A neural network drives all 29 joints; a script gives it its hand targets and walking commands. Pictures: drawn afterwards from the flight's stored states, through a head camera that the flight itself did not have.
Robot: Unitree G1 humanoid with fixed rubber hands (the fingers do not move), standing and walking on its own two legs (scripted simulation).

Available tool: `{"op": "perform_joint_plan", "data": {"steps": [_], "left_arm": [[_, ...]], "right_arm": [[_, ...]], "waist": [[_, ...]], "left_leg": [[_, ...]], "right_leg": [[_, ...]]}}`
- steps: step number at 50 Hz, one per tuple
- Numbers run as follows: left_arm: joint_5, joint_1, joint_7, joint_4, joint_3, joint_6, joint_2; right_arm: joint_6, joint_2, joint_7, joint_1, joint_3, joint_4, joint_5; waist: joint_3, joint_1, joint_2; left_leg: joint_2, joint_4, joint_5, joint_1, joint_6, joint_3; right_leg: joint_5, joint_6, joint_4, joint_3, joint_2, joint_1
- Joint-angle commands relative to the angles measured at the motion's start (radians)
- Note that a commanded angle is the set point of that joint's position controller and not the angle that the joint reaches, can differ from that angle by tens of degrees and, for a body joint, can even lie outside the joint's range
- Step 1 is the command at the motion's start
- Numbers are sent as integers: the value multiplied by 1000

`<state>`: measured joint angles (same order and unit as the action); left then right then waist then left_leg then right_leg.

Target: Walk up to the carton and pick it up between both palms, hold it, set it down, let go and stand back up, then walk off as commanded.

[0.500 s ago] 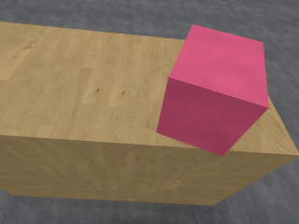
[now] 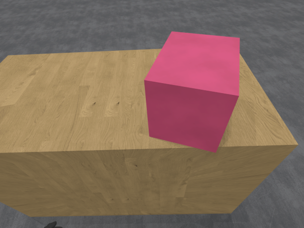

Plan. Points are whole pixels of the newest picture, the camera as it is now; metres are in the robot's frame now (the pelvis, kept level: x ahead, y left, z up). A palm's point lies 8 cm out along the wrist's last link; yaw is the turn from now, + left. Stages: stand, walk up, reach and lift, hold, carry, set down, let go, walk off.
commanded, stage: walk up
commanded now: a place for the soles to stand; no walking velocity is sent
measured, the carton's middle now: (192, 89) +0.50 -0.11 +0.10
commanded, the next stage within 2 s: none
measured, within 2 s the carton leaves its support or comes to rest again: neither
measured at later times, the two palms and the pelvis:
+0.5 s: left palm out of the picture +0.11 +0.31 -0.08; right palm out of the picture +0.08 -0.30 -0.12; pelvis +0.00 +0.00 +0.00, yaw +0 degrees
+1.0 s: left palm out of the picture +0.13 +0.23 -0.12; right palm out of the picture +0.06 -0.47 -0.09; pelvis +0.05 -0.11 -0.02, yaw +0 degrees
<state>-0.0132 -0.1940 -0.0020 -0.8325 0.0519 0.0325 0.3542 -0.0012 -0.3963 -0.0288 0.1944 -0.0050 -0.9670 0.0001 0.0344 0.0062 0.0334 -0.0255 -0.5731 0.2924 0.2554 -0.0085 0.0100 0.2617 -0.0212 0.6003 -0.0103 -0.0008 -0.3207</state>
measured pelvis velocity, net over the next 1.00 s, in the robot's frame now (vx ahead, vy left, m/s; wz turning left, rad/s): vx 0.05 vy -0.11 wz -0.01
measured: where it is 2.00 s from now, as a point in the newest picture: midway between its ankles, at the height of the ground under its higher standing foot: outside the picture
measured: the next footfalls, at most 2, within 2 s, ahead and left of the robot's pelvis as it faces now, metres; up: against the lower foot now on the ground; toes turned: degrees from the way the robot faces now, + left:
right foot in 1.00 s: +0.10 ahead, -0.24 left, +0.00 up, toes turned -2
left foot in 1.68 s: +0.15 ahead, -0.02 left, +0.00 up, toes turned -1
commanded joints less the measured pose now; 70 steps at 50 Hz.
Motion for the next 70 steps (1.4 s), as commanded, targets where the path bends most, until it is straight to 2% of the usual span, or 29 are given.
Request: {"op": "perform_joint_plan", "data": {"steps": [1,8,11,17,18,21,26,29,30,32,33,34,36,41,45,47,48,49,50,51,52,54,55,57,61,64,65,69,70], "left_arm": [[10,51,9,1,26,23,188],[15,56,7,-30,18,23,197],[8,81,9,-30,9,27,191],[6,80,3,-30,20,27,214],[3,73,7,-40,11,29,202],[6,74,8,-38,14,27,220],[4,91,11,-30,18,33,234],[4,91,10,-33,10,27,220],[-50,82,-29,63,71,-21,296],[-66,94,-54,117,75,-59,261],[-82,124,-61,133,81,-70,253],[-76,95,-66,129,92,-70,292],[-68,17,-85,115,95,-74,285],[-39,106,-100,145,81,-82,223],[-18,3,-106,109,99,-71,270],[3,-145,-79,18,96,-49,247],[-6,-269,-66,-21,119,-33,290],[-9,-341,-47,-40,133,-27,370],[-1,-327,-29,-40,132,-19,405],[-6,-259,-16,-15,118,-19,399],[-6,-187,-19,38,136,-20,431],[12,-163,-5,42,107,-9,310],[3,-173,5,27,93,-2,291],[9,-191,22,22,88,14,269],[11,-162,43,58,90,28,254],[11,-175,58,42,90,32,227],[14,-194,63,34,96,30,244],[-7,-178,74,48,100,28,259],[2,-206,77,45,98,24,250]], "right_arm": [[-49,-198,19,-31,54,14,-15],[-54,-192,23,-69,44,34,-13],[-47,-183,20,-92,46,32,-9],[-43,-184,24,-52,44,28,-9],[-42,-178,23,-79,45,29,-12],[-42,-183,24,-49,45,14,-12],[-29,-167,18,-25,46,9,-10],[-33,-180,18,-48,41,9,-13],[-61,-325,54,132,103,-11,-9],[-67,-410,85,219,152,12,-27],[-81,-450,95,199,168,21,-37],[-93,-436,100,185,169,28,-35],[-97,-376,102,131,155,70,-34],[-107,-390,107,145,154,81,-43],[-96,-395,88,85,145,100,-38],[-80,-346,70,20,125,107,-23],[-62,-275,68,58,106,98,-32],[-58,-166,70,48,62,137,-24],[-52,-162,82,43,59,161,-5],[-45,-179,90,69,61,150,-6],[-47,-237,102,130,75,129,6],[-48,-240,94,137,65,92,-2],[-41,-231,81,143,66,71,10],[-19,-215,67,158,55,67,5],[4,-185,58,87,55,60,4],[27,-174,54,68,63,56,-10],[34,-171,51,96,56,37,-5],[52,-181,49,20,64,77,-2],[44,-190,49,18,55,89,-12]], "waist": [[-83,-1,-62],[-118,4,72],[-124,-4,80],[-158,-13,-67],[-100,-14,-17],[-72,-12,-108],[-147,-32,-124],[-90,-18,-130],[-68,-48,-224],[13,-80,15],[59,-86,29],[69,-57,-73],[50,-7,-45],[90,-35,180],[45,-5,313],[30,79,238],[-74,135,30],[-55,158,-322],[-8,130,-384],[-33,76,-306],[-69,61,-309],[-18,28,-187],[-37,20,-264],[-114,9,-211],[-82,11,-161],[3,-2,-125],[-4,3,-176],[-34,25,-185],[-33,44,-186]], "left_leg": [[-111,211,-112,-6,-42,-138],[-114,196,-190,-23,-35,-113],[-116,194,-100,-17,-26,-118],[-96,170,-81,-26,-31,-109],[-84,152,-71,-32,-27,-85],[-73,150,-102,-32,-27,-85],[-63,137,-66,-70,-19,-56],[-64,161,-57,-60,-27,-72],[-119,154,55,-78,-69,-160],[-367,326,397,-151,-221,-493],[-458,358,429,-109,-266,-583],[-443,342,364,-113,-253,-589],[-346,315,285,-110,-206,-444],[-300,229,-174,-142,-206,-284],[-227,145,-221,-38,-173,-140],[-146,-53,-264,75,-106,-12],[-71,-361,-143,128,-61,33],[33,-546,270,329,-38,10],[105,-624,359,475,-18,-51],[75,-623,330,447,-36,-98],[39,-634,305,442,-41,-64],[6,-609,170,419,-29,-130],[-2,-584,161,350,-27,-125],[20,-526,71,328,-37,-89],[30,-430,-17,297,-13,-78],[60,-463,-32,336,-18,-125],[63,-453,-46,312,-27,-137],[32,-370,43,360,-25,-178],[32,-325,42,399,-28,-149]], "right_leg": [[-23,-30,-157,-81,102,122],[-206,-21,-128,-67,101,154],[-118,-24,-154,-90,113,154],[-74,-30,-188,-93,132,168],[-81,-34,-203,-125,135,112],[-98,-23,-210,-97,132,110],[-85,-37,-228,-156,165,128],[17,-27,-258,-125,136,79],[149,-48,-101,-78,46,-41],[259,-8,273,-16,13,-361],[263,-5,380,-106,46,-423],[205,0,420,-167,68,-426],[150,9,396,-124,72,-357],[184,28,329,-68,107,-354],[208,16,125,4,94,-95],[43,5,-86,111,31,143],[1,27,-204,6,51,311],[-82,50,-246,-205,194,364],[-307,36,-277,-434,287,383],[-285,16,-273,-447,327,315],[-239,-80,-289,-521,370,312],[-610,39,-171,-240,260,332],[-711,66,-157,-154,219,304],[-733,101,-143,-118,206,356],[-770,58,-138,-107,206,325],[-771,148,-152,-128,207,278],[-802,204,-153,-106,197,270],[-720,67,-111,-163,252,377],[-703,89,-92,-183,232,412]]}}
